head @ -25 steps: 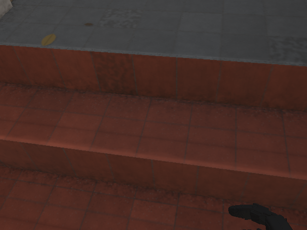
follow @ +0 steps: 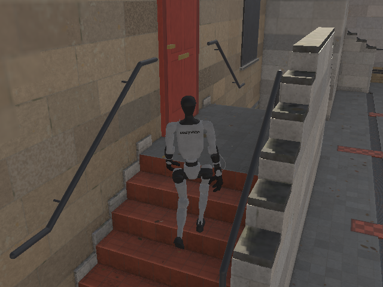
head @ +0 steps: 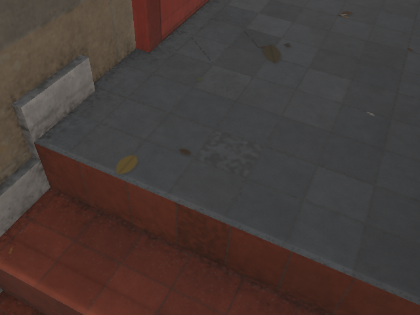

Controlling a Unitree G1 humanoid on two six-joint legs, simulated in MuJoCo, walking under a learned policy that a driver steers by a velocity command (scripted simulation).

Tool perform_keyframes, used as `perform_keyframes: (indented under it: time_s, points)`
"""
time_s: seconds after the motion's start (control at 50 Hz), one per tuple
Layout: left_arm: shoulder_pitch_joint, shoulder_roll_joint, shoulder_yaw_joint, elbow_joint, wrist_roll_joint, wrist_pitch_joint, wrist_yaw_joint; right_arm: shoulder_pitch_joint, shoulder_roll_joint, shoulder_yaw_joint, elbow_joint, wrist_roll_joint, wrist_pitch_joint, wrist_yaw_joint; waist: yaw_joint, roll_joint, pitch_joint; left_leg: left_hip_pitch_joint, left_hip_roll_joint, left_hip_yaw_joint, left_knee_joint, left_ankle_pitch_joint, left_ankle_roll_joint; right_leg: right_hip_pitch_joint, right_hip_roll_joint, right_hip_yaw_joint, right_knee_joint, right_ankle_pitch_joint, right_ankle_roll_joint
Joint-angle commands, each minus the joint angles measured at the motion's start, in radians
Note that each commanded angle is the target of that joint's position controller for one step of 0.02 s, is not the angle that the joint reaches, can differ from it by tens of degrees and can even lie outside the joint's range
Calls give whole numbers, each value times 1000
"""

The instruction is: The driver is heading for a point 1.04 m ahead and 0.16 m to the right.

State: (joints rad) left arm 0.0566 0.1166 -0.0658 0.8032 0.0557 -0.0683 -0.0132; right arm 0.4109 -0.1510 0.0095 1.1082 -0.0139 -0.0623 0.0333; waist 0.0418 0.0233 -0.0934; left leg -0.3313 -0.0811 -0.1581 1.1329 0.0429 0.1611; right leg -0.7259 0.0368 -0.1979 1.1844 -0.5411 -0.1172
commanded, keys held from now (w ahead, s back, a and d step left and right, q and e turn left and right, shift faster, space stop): w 0.54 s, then w+e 0.46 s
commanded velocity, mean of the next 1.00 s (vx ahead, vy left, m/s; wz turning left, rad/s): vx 0.50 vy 0.00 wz -0.13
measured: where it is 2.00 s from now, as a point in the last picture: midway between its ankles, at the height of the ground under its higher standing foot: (261, 108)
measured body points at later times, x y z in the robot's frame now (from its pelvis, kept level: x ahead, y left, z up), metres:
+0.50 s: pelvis +0.29 +0.06 +0.13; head +0.33 +0.04 +0.57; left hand +0.10 +0.21 +0.01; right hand +0.59 -0.02 +0.10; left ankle +0.44 +0.16 -0.45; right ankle +0.07 -0.08 -0.60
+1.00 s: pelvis +0.57 +0.06 +0.31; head +0.56 +0.08 +0.76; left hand +0.85 +0.14 +0.27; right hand +0.46 -0.12 +0.16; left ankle +0.44 +0.17 -0.44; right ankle +0.67 -0.03 -0.23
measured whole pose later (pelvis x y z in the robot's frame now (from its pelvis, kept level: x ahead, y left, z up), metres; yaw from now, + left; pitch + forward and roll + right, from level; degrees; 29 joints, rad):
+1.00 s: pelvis +0.57 +0.06 +0.31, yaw -8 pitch +5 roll -3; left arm -0.11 0.04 -0.14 0.70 0.00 -0.04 -0.07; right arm 0.50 -0.11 0.06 1.12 -0.03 -0.04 -0.02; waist -0.03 0.03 -0.13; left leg 0.05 0.10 0.30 0.15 -0.21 0.00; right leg -1.08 -0.04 -0.22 1.56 -0.46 -0.18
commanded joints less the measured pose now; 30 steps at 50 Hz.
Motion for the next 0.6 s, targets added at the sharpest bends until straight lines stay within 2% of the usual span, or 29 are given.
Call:
perform_keyframes:
  time_s: [0.02,0.04,0.06,0.08,0.1,0.12,0.14,0.16,0.18,0.22,0.24,0.26,0.28,0.3,0.32,0.34,0.36,0.38,0.4,0.42,0.44,0.46,0.48,0.5,0.52,0.54,0.56,0.58,0.6]
  points:
    - [327,-24,28,198,-7,22,14,-303,14,4,-287,31,-74,73,33,-25,83,-613,-55,-162,944,-142,4,391,-331,907,-777,-3,-195]
    - [295,-85,12,233,-12,8,2,-292,30,15,-315,25,-67,70,-33,93,155,-663,-32,-128,932,-129,20,307,-284,706,-723,83,-134]
    - [284,-150,-4,269,-5,-5,-10,-245,70,34,-329,26,-52,64,-74,81,140,-704,-37,-150,1042,-129,41,304,-255,625,-724,131,-88]
    - [278,-152,-4,278,-4,-9,-24,-186,91,46,-325,40,-44,60,-112,83,149,-724,-24,-144,1058,-116,51,293,-226,499,-743,220,-52]
    - [280,-123,-4,273,1,-2,-34,-166,94,54,-335,53,-33,52,-124,47,162,-794,-22,-105,1078,-145,42,320,-213,405,-774,316,-48]
    - [275,-76,5,263,3,-1,-37,-172,106,66,-355,56,-21,44,-139,38,193,-866,12,-82,1020,-152,24,308,-212,328,-805,337,-34]
    - [268,-65,5,255,8,-2,-35,-186,101,71,-375,52,-10,37,-146,43,193,-876,46,-68,947,-125,5,267,-201,276,-819,359,-27]
    - [270,-43,6,242,7,-4,-29,-217,86,76,-401,46,-6,28,-138,24,188,-843,62,-16,835,-68,-21,205,-185,221,-852,355,-30]
    - [293,-35,5,235,-13,-7,-21,-299,87,83,-430,22,-2,12,-117,10,178,-807,71,37,757,5,-52,153,-170,201,-875,360,-40]
    - [377,18,12,237,-9,-17,-7,-371,81,82,-466,24,0,-9,-76,-95,120,-811,125,163,737,40,-85,243,-185,241,-915,488,-79]
    - [439,49,20,241,-4,-19,1,-349,67,77,-454,29,4,-18,-54,-131,73,-864,154,178,785,30,-93,384,-215,271,-912,517,-86]
    - [534,73,33,255,-10,-15,13,-397,65,70,-464,33,7,-26,3,-156,70,-1023,178,176,833,-29,-102,578,-251,331,-897,535,-91]
    - [628,75,38,279,-9,0,25,-470,82,79,-488,45,0,-20,65,-165,96,-1260,192,167,936,-110,-111,801,-291,400,-888,544,-100]
    - [692,62,38,296,-14,16,36,-545,114,92,-525,57,-7,-11,99,-179,135,-1429,202,127,1030,-208,-115,939,-325,440,-877,549,-84]
    - [753,58,44,308,-32,27,47,-641,140,113,-585,56,-16,1,119,-171,163,-1545,212,143,1023,-307,-133,999,-326,455,-893,474,-71]
    - [767,55,46,309,-31,33,61,-701,144,125,-627,55,-23,9,129,-180,196,-1627,257,157,1004,-367,-154,1043,-343,470,-917,420,-68]
    - [759,40,43,307,-40,37,72,-732,154,136,-658,50,-26,20,119,-122,201,-1616,285,173,964,-365,-172,1018,-359,461,-954,371,-54]
    - [713,26,39,301,-53,44,78,-787,185,160,-718,53,-29,36,89,-113,217,-1503,309,168,875,-352,-165,857,-344,412,-1019,344,-35]
    - [648,46,39,290,-76,42,79,-839,154,172,-767,56,-39,55,63,-61,233,-1086,307,314,550,-268,-145,547,-323,319,-1249,385,-68]
    - [655,50,37,308,-116,33,78,-933,168,184,-809,57,-46,52,59,-59,195,-567,275,354,270,-276,-102,296,-299,228,-1327,763,-52]
    - [708,95,32,340,-89,-2,51,-792,116,137,-778,61,-57,44,-10,-174,9,-136,123,507,314,-230,-77,295,-301,172,-1195,1582,-95]
    - [713,191,51,345,-64,-22,33,-533,22,85,-704,58,-51,25,-116,-302,-155,65,51,445,281,-282,-33,483,-306,140,-1002,2121,-76]
    - [651,345,90,339,-68,-20,34,-323,-108,24,-641,47,-23,9,-262,-435,-245,59,43,311,37,-433,-2,747,-308,171,-816,2251,-46]
    - [496,404,117,273,-43,-14,53,-129,-234,-30,-553,6,3,12,-349,-364,-290,225,95,84,-133,-413,27,687,-288,241,-556,2140,-22]
    - [574,208,82,239,-32,-44,23,55,-331,-72,-462,-22,15,4,-282,141,-475,600,354,-467,-423,-186,218,316,-119,306,-185,1476,-1]
    - [545,132,82,292,-36,-84,-18,151,-308,-69,-393,-59,42,-26,-281,238,-591,599,506,-944,-852,-262,301,223,98,443,407,493,19]
    - [428,74,101,208,-73,-109,-61,66,-178,-29,-343,-58,34,-18,-206,118,-435,407,501,-856,-874,-416,197,60,91,593,796,432,14]
    - [209,-10,74,47,-85,-88,-69,-39,-56,2,-284,-24,27,-10,-120,107,-172,189,458,-625,-807,-568,86,-121,48,499,922,444,-16]
    - [86,-55,44,-41,-70,-67,-66,-99,36,19,-219,-17,15,-5,-68,22,10,13,442,-398,-741,-573,30,-263,20,466,1023,438,-60]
